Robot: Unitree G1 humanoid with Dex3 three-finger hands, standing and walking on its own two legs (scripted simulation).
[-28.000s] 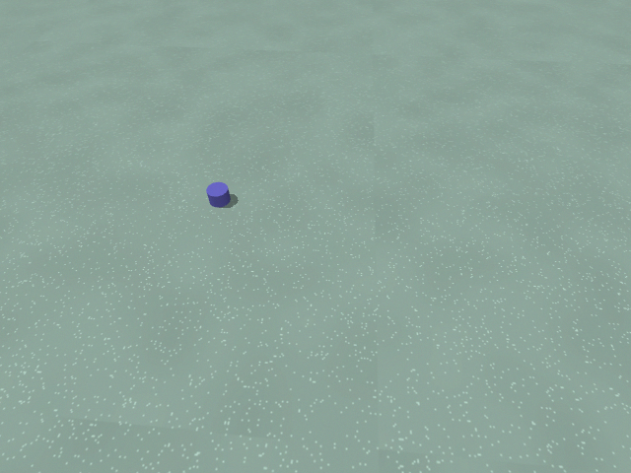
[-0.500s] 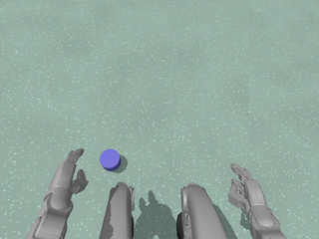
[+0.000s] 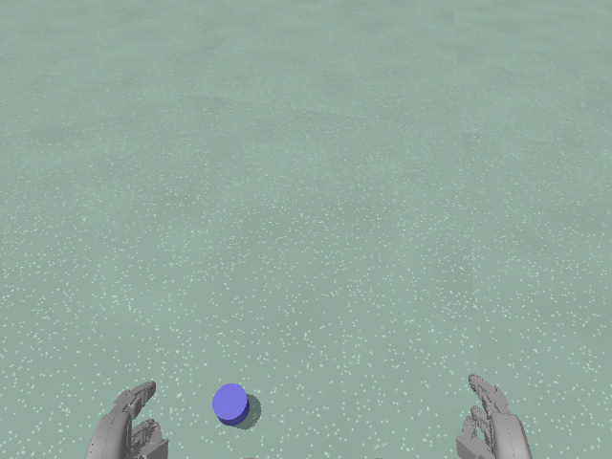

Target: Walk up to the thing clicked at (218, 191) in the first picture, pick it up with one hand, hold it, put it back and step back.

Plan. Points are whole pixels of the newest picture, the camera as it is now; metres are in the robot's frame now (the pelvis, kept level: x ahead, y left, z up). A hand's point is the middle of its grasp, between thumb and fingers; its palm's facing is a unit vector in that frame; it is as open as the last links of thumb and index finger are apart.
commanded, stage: home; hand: left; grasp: from above
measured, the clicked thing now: (231, 404) +0.39 +0.20 -0.68
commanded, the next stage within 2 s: stand in 1.98 s
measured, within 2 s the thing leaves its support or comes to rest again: neither
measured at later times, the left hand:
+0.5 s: hand out of the picture +0.16 +0.17 -0.04, palm faces +0.07 -0.98 -0.20, open 7.5 cm
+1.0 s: hand out of the picture +0.15 +0.17 -0.04, palm faces +0.06 -0.98 -0.20, open 7.5 cm
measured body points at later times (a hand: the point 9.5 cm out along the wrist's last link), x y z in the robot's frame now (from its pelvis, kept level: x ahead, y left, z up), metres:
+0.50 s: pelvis +0.00 -0.01 +0.00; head +0.01 +0.00 +0.45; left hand +0.15 +0.23 -0.03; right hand +0.16 -0.25 -0.06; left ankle +0.01 +0.13 -0.68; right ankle -0.01 -0.14 -0.68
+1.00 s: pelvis -0.01 -0.01 +0.00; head +0.00 +0.00 +0.45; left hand +0.15 +0.23 -0.03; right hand +0.15 -0.25 -0.06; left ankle +0.01 +0.13 -0.68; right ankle -0.01 -0.14 -0.68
